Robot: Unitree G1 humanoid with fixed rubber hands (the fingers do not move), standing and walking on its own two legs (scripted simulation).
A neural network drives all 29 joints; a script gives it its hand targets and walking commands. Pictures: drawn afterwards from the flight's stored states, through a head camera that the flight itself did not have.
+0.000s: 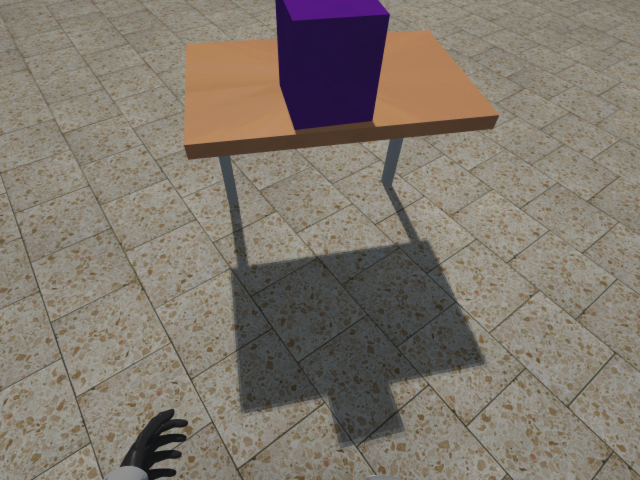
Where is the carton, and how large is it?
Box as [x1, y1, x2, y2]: [275, 0, 389, 129]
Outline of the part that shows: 275,0 279,80 294,129 371,120 389,16 387,11 378,0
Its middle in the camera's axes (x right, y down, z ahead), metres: +0.01 -0.44 +0.92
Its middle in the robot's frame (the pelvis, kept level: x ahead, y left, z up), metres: +0.99 -0.09 +0.03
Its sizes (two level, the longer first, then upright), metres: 0.210 0.200 0.250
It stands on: a table, 0.66 m high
